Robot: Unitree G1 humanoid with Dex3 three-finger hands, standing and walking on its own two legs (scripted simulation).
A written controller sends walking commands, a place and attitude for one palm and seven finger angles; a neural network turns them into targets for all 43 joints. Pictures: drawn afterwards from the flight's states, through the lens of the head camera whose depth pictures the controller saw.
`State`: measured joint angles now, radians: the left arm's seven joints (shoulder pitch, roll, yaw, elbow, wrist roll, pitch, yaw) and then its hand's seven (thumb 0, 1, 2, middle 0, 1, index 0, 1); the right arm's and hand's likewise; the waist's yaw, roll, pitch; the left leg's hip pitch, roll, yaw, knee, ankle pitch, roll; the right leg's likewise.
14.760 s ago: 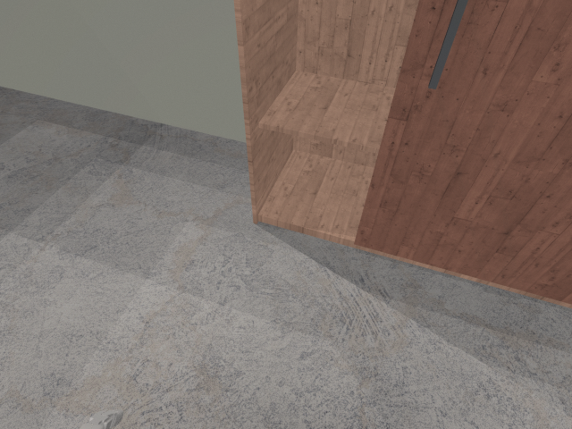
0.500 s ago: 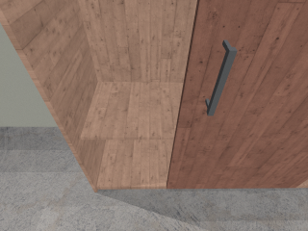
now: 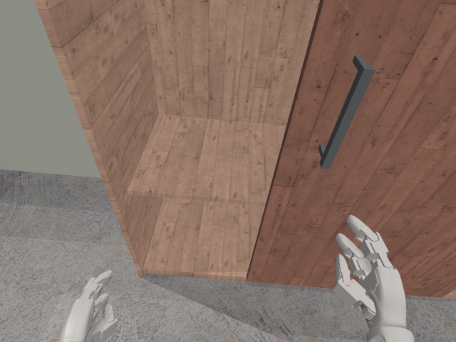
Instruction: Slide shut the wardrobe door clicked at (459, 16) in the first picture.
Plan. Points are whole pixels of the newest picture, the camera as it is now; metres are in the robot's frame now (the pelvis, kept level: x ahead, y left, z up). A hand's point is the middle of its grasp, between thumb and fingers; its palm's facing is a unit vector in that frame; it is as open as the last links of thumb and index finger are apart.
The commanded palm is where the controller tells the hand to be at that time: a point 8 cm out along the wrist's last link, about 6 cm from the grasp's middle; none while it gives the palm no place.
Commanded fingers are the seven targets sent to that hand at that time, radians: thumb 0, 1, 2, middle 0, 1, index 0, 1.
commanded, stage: raise the hand with hooked fingers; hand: right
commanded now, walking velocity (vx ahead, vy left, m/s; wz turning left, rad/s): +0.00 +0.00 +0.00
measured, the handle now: (340, 117) +0.51 -0.16 +0.18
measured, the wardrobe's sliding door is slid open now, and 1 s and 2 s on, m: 0.45 0.45 0.45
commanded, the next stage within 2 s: move the hooked fingers beside the handle in 1.80 s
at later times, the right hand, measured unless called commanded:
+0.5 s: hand (370, 299) +0.21 -0.19 +0.07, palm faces -0.15 +0.99 -0.05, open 10.9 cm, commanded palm +0.17 -0.26 +0.08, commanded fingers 0.00 0.06 -0.49 0.27 0.92 0.27 0.92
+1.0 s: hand out of the picture +0.23 -0.27 +0.17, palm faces +0.08 +0.99 -0.10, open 13.6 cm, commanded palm +0.20 -0.31 +0.16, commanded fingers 0.00 0.50 -0.30 0.30 1.20 0.30 1.20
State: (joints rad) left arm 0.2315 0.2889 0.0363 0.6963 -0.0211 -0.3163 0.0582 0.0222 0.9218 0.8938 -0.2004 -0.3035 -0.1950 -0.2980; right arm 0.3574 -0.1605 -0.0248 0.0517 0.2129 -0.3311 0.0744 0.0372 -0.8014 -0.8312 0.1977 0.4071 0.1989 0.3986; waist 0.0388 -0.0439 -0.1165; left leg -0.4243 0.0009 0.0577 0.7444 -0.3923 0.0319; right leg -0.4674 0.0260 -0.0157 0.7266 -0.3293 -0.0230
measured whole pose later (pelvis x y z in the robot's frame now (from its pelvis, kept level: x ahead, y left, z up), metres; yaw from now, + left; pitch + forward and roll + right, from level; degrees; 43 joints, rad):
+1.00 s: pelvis -0.01 -0.01 +0.02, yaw -1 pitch -2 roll +2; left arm 0.23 0.26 -0.07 0.64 -0.06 -0.34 0.10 0.01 0.91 0.89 -0.20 -0.30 -0.20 -0.30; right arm 0.09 -0.40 -0.38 0.02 0.37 -0.08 0.39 -0.01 0.40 -0.34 0.29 1.14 0.29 1.13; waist -0.04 -0.04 -0.04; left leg -0.22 -0.01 0.09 0.55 -0.30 0.02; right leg -0.30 0.02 0.02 0.62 -0.28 -0.04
